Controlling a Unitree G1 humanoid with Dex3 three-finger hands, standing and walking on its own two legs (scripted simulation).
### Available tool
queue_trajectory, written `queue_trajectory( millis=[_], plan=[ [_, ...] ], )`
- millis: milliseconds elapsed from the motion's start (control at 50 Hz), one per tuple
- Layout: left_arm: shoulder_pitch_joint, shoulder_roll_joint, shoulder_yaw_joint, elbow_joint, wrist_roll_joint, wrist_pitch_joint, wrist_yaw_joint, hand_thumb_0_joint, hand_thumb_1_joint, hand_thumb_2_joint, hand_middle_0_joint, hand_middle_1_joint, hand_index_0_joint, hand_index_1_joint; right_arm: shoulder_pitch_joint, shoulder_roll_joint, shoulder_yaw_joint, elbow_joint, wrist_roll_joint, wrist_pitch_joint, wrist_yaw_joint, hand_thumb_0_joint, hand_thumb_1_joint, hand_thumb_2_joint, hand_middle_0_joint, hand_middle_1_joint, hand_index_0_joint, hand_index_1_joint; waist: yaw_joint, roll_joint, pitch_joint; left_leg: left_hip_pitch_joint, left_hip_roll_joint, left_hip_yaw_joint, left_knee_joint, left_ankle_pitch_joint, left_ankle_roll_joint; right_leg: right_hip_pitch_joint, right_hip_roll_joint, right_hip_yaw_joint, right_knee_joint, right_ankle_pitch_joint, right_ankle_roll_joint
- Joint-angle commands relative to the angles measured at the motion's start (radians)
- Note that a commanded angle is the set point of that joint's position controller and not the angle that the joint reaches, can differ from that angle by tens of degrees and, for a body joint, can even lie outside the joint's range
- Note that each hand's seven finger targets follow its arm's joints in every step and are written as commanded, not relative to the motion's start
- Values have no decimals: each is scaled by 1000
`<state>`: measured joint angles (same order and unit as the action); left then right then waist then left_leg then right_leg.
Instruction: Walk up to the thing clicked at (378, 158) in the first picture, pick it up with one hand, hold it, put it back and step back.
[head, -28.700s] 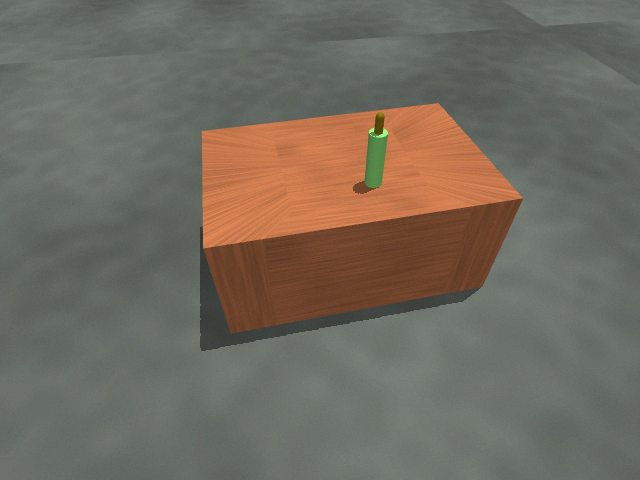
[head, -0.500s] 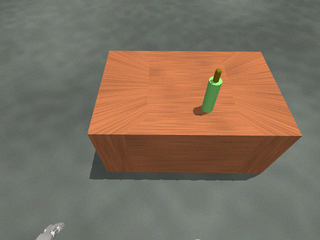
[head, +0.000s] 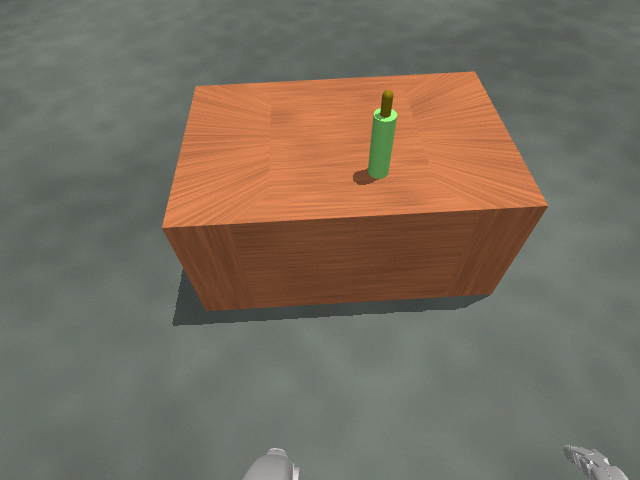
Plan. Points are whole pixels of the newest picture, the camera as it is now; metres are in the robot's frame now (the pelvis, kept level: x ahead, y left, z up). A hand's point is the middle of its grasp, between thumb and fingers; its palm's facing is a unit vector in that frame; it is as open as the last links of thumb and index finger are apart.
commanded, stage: step back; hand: right
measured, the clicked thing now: (382, 135) +0.93 -0.12 -0.18
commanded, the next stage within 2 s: stand in 1.72 s
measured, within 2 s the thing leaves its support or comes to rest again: neither
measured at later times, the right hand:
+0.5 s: hand out of the picture -0.02 -0.30 -0.12, palm faces -0.10 +0.89 -0.45, open 7.3 cm
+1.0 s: hand out of the picture -0.17 -0.31 -0.14, palm faces -0.13 +0.93 -0.34, open 7.4 cm
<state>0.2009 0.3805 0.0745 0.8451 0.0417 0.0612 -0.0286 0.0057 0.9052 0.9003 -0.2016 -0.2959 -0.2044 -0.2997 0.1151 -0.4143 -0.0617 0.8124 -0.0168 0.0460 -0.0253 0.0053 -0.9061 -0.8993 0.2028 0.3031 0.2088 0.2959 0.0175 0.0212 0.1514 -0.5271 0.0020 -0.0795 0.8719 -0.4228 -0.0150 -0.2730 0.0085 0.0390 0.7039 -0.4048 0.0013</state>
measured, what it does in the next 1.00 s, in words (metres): walks backwards: left foot, then right foot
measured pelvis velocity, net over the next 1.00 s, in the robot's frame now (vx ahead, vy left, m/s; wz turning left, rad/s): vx -0.25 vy -0.06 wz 0.10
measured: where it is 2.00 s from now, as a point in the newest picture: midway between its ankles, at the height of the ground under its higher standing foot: outside the picture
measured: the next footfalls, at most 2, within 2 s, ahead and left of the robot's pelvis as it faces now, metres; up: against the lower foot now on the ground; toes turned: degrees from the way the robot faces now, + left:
left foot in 0.22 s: -0.04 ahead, +0.10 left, +0.00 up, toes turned +4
right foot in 0.56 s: -0.18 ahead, -0.18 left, +0.00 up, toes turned +6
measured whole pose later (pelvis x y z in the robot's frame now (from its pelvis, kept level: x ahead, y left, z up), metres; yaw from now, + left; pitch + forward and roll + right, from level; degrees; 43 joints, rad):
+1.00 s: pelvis -0.25 -0.06 +0.01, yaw +5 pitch -3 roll +1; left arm 0.22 0.42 0.06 0.97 0.02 0.02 -0.02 0.01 0.90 0.90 -0.20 -0.30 -0.20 -0.30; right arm 0.23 -0.34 -0.04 0.99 -0.04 -0.01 0.02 0.01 -0.91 -0.90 0.20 0.30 0.21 0.30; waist 0.01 -0.03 0.06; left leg -0.26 -0.03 -0.01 0.59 -0.29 0.02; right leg -0.32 -0.04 0.02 0.80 -0.49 -0.02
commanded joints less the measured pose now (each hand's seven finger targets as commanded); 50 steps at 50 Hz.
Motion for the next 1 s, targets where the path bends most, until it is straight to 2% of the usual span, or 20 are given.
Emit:
queue_trajectory(
  millis=[0,120,180,200,220,240,300,440,520,540,560,580,620,660,740,820,840,860,880,980],
  plan=[
    [-160,258,70,-135,3,-35,43,0,900,900,-200,-300,-200,-300,52,-181,-43,-46,19,-31,-18,0,-900,-900,200,300,200,300,-43,-169,-82,50,-103,-57,336,-54,13,-157,-253,198,-296,333,-214],
    [-67,246,67,-149,5,-27,58,0,900,900,-200,-300,-200,-300,77,-146,-27,-46,-3,-50,-13,0,-900,-900,200,300,200,300,15,-239,-161,77,-29,51,-75,-94,11,142,-255,157,-154,601,-193],
    [-85,226,52,-158,-17,-4,51,0,900,900,-200,-300,-200,-300,165,-152,-40,9,-9,-58,-11,0,-900,-900,200,300,200,300,-18,-149,-214,271,-42,104,-465,251,28,104,-192,99,13,505,-127],
    [-44,184,36,-161,-17,1,47,0,900,900,-200,-300,-200,-300,147,-203,-56,5,-21,-62,-14,0,-900,-900,200,300,200,300,7,-37,-228,388,99,-101,-482,390,78,-58,-129,71,94,326,-78],
    [-51,156,28,-181,-30,-2,46,0,900,900,-200,-300,-200,-300,99,-328,-76,-24,-18,-61,-6,0,-900,-900,200,300,200,300,12,182,-226,396,336,-385,-491,586,213,-223,28,-47,236,-68,-23],
    [-127,206,51,-176,-19,2,59,0,900,900,-200,-300,-200,-300,110,-382,-90,-34,-18,-62,-7,0,-900,-900,200,300,200,300,-62,205,-222,252,449,-536,-522,604,346,-172,31,74,435,-264,-12],
    [-59,202,55,-120,-37,12,54,0,900,900,-200,-300,-200,-300,12,-261,-53,-31,-21,-63,-26,0,-900,-900,200,300,200,300,22,53,-186,259,290,-225,-430,665,262,-208,64,175,617,-145,-26],
    [-38,182,49,-106,-18,-11,34,0,900,900,-200,-300,-200,-300,62,-244,-59,-47,-30,-41,-17,0,-900,-900,200,300,200,300,-35,166,-228,396,259,-159,-382,522,253,-143,5,29,160,-128,21],
    [115,185,57,3,-13,-38,34,0,900,900,-200,-300,-200,-300,5,-246,-50,-48,-15,-12,1,0,-900,-900,200,300,200,300,29,159,-270,219,178,-73,-302,243,154,134,31,-70,-266,69,-31],
    [119,230,70,7,4,-46,36,0,900,900,-200,-300,-200,-300,17,-193,-35,-53,-12,-11,4,0,-900,-900,200,300,200,300,22,43,-231,55,111,-37,-187,95,102,188,-53,103,-297,8,-58],
    [83,350,101,-26,10,-48,35,0,900,900,-200,-300,-200,-300,-20,-127,-20,-92,-7,-21,-2,0,-900,-900,200,300,200,300,45,-240,-173,-140,-77,13,-16,-126,33,114,-293,444,-383,-85,-160],
    [-7,416,109,-55,13,-47,41,0,900,900,-200,-300,-200,-300,-59,-173,-44,-84,-11,-17,-18,0,-900,-900,200,300,200,300,75,-267,-117,-49,-46,-88,179,-194,-1,-146,-465,594,-443,-111,-310],
    [-125,312,71,-77,3,-63,51,0,900,900,-200,-300,-200,-300,-13,-199,-45,-37,3,-21,-10,0,-900,-900,200,300,200,300,-14,-91,-49,-16,-63,-120,299,-62,6,-167,-329,332,-331,109,-240],
    [-124,271,68,-65,10,-72,50,0,900,900,-200,-300,-200,-300,40,-179,-37,-5,4,-30,-4,0,-900,-900,200,300,200,300,-23,-136,-84,29,-70,-52,275,-17,3,-116,-240,199,-280,138,-190],
    [-29,292,74,-33,17,-82,45,0,900,900,-200,-300,-200,-300,-2,-167,-36,1,-18,-45,19,0,-900,-900,200,300,200,300,47,-211,-102,20,-12,31,-49,-79,-3,61,-245,225,-289,-63,-192],
    [-45,240,36,-24,-2,-65,34,0,900,900,-200,-300,-200,-300,101,-156,-51,93,-19,-70,20,0,-900,-900,200,300,200,300,-11,-130,-136,421,-47,76,-481,50,28,-109,-198,135,-166,-45,-128],
    [-18,189,19,-16,-7,-63,33,0,900,900,-200,-300,-200,-300,140,-185,-63,107,-31,-77,16,0,-900,-900,200,300,200,300,-23,-19,-166,545,61,-121,-525,-33,66,-232,-156,89,-33,-23,-87],
    [-72,163,11,-15,-31,-66,33,0,900,900,-200,-300,-200,-300,98,-263,-65,95,-25,-81,17,0,-900,-900,200,300,200,300,-31,172,-150,393,270,-453,-642,-321,179,-272,-34,-56,80,-130,-22],
    [-111,249,43,3,-16,-68,40,0,900,900,-200,-300,-200,-300,67,-312,-77,80,-25,-80,23,0,-900,-900,200,300,200,300,-47,121,-69,185,340,-524,-684,-408,262,-166,-62,10,183,-197,-24],
    [12,198,36,84,-26,-88,21,0,900,900,-200,-300,-200,-300,-19,-212,-42,95,-23,-83,28,0,-900,-900,200,300,200,300,20,127,-97,138,190,-189,-574,-146,158,55,-38,-59,-69,-18,-22]
  ],
)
